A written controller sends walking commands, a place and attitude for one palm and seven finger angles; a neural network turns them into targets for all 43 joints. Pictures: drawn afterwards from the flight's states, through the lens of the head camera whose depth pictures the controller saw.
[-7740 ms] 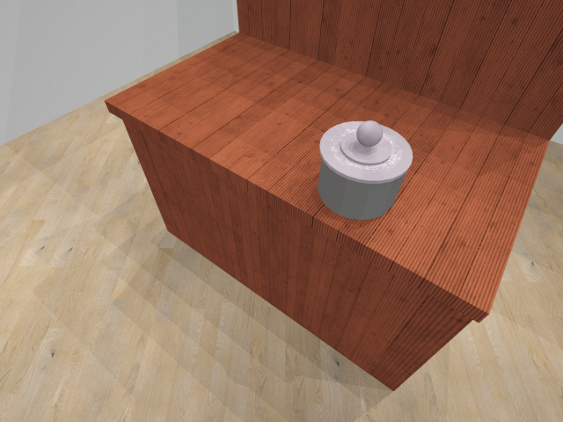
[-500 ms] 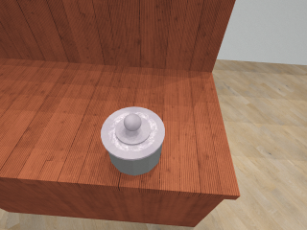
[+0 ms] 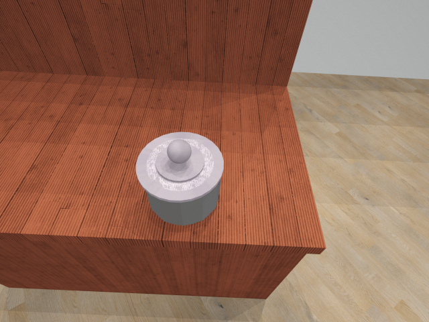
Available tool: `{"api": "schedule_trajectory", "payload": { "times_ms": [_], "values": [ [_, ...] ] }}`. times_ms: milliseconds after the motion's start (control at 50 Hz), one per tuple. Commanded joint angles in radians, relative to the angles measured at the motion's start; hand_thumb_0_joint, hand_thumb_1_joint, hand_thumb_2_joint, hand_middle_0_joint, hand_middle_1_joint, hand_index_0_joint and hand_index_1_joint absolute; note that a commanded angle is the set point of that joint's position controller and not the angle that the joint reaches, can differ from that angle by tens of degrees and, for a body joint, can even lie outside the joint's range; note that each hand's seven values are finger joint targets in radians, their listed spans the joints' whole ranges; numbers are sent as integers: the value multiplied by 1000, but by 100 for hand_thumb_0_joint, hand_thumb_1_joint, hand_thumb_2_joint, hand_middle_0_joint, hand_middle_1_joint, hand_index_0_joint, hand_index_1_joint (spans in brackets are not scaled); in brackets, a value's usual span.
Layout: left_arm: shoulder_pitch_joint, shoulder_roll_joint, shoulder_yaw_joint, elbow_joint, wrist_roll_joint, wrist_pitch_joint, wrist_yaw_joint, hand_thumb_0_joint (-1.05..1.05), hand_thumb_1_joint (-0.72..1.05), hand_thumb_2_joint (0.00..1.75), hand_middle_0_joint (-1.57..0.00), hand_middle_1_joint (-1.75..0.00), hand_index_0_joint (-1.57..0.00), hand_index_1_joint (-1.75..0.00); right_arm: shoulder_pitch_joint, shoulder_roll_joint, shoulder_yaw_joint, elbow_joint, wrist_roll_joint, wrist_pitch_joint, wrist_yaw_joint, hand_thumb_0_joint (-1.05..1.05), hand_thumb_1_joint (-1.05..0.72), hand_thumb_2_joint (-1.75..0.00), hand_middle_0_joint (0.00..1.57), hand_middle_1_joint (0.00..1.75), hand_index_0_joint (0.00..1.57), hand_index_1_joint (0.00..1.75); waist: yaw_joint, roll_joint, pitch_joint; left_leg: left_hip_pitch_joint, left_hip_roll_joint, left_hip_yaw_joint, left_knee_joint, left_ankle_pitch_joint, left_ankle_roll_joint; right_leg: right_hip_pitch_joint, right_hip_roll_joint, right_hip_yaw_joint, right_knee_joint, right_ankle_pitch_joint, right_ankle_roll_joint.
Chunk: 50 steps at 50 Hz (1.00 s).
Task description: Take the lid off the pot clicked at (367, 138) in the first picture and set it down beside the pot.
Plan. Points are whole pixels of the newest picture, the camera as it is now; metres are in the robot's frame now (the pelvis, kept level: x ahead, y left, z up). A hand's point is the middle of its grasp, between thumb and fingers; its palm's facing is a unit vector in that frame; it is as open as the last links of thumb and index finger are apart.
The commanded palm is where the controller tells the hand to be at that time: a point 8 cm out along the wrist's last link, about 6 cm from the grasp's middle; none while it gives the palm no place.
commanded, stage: come to a stop and stand still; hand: left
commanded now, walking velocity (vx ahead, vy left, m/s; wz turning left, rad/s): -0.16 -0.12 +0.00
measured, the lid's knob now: (179, 151) +0.42 +0.10 +0.07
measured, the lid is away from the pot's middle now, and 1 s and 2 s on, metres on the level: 0.00 0.00 0.00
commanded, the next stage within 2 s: look again from close up in 1.10 s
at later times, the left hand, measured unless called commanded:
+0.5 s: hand out of the picture -0.03 +0.18 -0.18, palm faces +0.01 -0.99 -0.13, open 7.3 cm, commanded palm none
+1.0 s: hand out of the picture +0.04 +0.25 -0.18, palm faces +0.03 -0.98 -0.19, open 7.3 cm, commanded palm none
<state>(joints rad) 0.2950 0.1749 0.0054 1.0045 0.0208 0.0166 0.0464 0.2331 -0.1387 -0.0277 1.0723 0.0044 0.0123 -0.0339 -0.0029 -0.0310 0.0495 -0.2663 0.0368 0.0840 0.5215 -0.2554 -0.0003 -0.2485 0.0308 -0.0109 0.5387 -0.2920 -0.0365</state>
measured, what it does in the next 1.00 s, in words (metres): shifts its weight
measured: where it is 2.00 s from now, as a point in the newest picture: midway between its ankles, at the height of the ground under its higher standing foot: outside the picture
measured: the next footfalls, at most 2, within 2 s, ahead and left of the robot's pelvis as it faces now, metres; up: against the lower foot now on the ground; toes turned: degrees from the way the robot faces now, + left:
none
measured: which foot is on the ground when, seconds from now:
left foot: down 0.00-1.00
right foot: down 0.00-1.00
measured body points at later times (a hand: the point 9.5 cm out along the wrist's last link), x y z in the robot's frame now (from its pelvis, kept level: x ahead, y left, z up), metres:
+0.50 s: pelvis -0.01 +0.02 +0.00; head +0.01 +0.04 +0.45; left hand -0.03 +0.23 -0.17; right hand -0.06 -0.18 -0.16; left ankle +0.01 +0.12 -0.73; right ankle +0.00 -0.09 -0.73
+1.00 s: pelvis +0.04 +0.08 +0.00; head +0.04 +0.09 +0.45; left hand +0.04 +0.31 -0.16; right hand +0.05 -0.15 -0.15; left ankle +0.01 +0.12 -0.73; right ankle +0.00 -0.09 -0.73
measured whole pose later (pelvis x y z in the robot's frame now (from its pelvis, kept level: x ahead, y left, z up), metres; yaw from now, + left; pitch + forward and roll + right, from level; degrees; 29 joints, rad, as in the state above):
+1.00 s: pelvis +0.04 +0.08 +0.00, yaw +0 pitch +0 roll -1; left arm 0.31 0.16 -0.01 1.05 0.02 -0.01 0.06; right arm 0.29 -0.16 0.01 1.06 -0.01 -0.03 -0.04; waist 0.00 -0.01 0.00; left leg -0.17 -0.10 0.09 0.46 -0.29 0.12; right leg -0.15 -0.08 0.02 0.48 -0.32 0.01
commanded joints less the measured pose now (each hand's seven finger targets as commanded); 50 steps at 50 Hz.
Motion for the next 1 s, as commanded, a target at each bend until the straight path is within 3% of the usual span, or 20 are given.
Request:
{"api": "schedule_trajectory", "payload": {
  "times_ms": [0,80,120,160,200,280,380,400,420,440,480,520,540,580,620,660,700,760,860,980],
  "values": [
    [91,103,28,-58,2,6,3,0,90,90,-20,-30,-20,-30,37,-113,-28,-73,-10,0,4,0,-90,-90,20,30,20,30,1,51,-9,-31,135,-137,-61,70,58,-74,-109,104,-43,162,2],
    [60,137,33,-90,9,13,-4,0,90,90,-20,-30,-20,-30,49,-104,-36,-105,-16,16,14,0,-90,-90,20,30,20,30,-8,-37,15,-78,61,-87,37,-186,37,-173,-157,197,-147,-90,-37],
    [40,149,30,-91,9,5,-4,0,90,90,-20,-30,-20,-30,98,-69,-27,-90,-19,15,19,0,-90,-90,20,30,20,30,-21,-90,-11,11,7,-38,154,-172,19,-256,-209,267,-286,-350,-67],
    [6,149,24,-82,5,-2,-3,0,90,90,-20,-30,-20,-30,141,-51,-16,-63,-23,14,20,0,-90,-90,20,30,20,30,-39,-94,-9,90,3,-34,183,-142,15,-326,-212,259,-354,-478,-61],
    [3,135,17,-68,0,-11,-6,0,90,90,-20,-30,-20,-30,175,-44,-4,-41,-25,4,22,0,-90,-90,20,30,20,30,-41,-42,34,88,22,-52,96,-125,21,-328,-175,203,-329,-443,-44],
    [74,92,8,-32,-5,-17,-8,0,90,90,-20,-30,-20,-30,168,-48,9,-30,-29,-16,19,0,-90,-90,20,30,20,30,7,93,128,-92,68,-142,-119,-245,36,-199,-103,125,-224,-303,-20],
    [138,54,-4,6,-7,-31,-7,0,90,90,-20,-30,-20,-30,192,-41,15,-14,-19,-40,15,0,-90,-90,20,30,20,30,25,102,47,-110,86,-181,-192,-215,47,-45,-98,85,-164,-103,-11],
    [227,101,6,62,2,-40,24,0,90,90,-20,-30,-20,-30,-21,-113,0,-94,-17,-26,13,0,-90,-90,20,30,20,30,90,105,87,-116,28,-54,95,-125,-16,-63,-161,162,-232,72,6],
    [114,149,1,3,0,-54,9,0,90,90,-20,-30,-20,-30,90,-37,10,-113,-20,-12,28,0,-90,-90,20,30,20,30,-22,30,-27,-71,-16,-59,175,-154,-6,-119,-251,300,-318,-291,-61],
    [47,161,18,-24,-7,-62,3,0,90,90,-20,-30,-20,-30,156,-40,4,-96,-29,-4,33,0,-90,-90,20,30,20,30,-39,26,-115,-9,-16,-77,170,-92,1,-97,-263,287,-300,-262,-99],
    [15,110,18,-32,-7,-65,8,0,90,90,-20,-30,-20,-30,220,-37,4,-81,-22,-15,31,0,-90,-90,20,30,20,30,-70,-56,-68,29,-7,-83,97,-44,13,-159,-202,175,-233,-213,-74],
    [45,58,7,-20,-4,-62,9,0,90,90,-20,-30,-20,-30,225,-55,9,-73,-23,-38,24,0,-90,-90,20,30,20,30,-46,71,-21,-9,43,-159,-33,17,35,-126,-120,92,-108,-93,-42],
    [78,47,5,-6,-5,-54,6,0,90,90,-20,-30,-20,-30,200,-67,12,-73,-23,-49,20,0,-90,-90,20,30,20,30,-16,211,-25,-40,86,-235,-106,29,59,-83,-88,46,-57,-51,-27],
    [145,10,-4,27,-1,-50,7,0,90,90,-20,-30,-20,-30,165,-86,13,-83,-19,-52,11,0,-90,-90,20,30,20,30,20,145,10,-125,124,-305,-179,12,93,12,-61,4,-32,0,-12],
    [152,0,-10,41,-2,-52,7,0,90,90,-20,-30,-20,-30,156,-84,14,-80,-17,-57,8,0,-90,-90,20,30,20,30,19,40,16,-90,94,-263,-162,54,82,23,-83,29,-62,60,-16],
    [143,14,-5,32,-3,-50,7,0,90,90,-20,-30,-20,-30,157,-87,13,-72,-18,-60,7,0,-90,-90,20,30,20,30,14,86,4,-34,93,-259,-168,127,74,12,-90,29,-60,73,-12],
    [138,17,-6,33,-3,-48,10,0,90,90,-20,-30,-20,-30,154,-92,16,-52,-16,-60,5,0,-90,-90,20,30,20,30,10,22,14,0,84,-241,-158,188,70,11,-100,32,-74,95,-7],
    [126,29,-2,24,-5,-40,13,0,90,90,-20,-30,-20,-30,158,-107,16,-43,-18,-61,2,0,-90,-90,20,30,20,30,7,81,-3,58,95,-251,-174,324,56,12,-98,16,-58,76,1],
    [116,46,1,19,-8,-33,15,0,90,90,-20,-30,-20,-30,147,-126,18,-39,-17,-62,-5,0,-90,-90,20,30,20,30,8,80,-29,138,96,-234,-164,519,31,22,-105,16,-57,91,8],
    [110,60,0,23,-7,-28,14,0,90,90,-20,-30,-20,-30,118,-135,18,-35,-16,-58,-5,0,-90,-90,20,30,20,30,10,56,-21,157,85,-207,-169,481,21,34,-125,29,-94,114,14]
  ]
}}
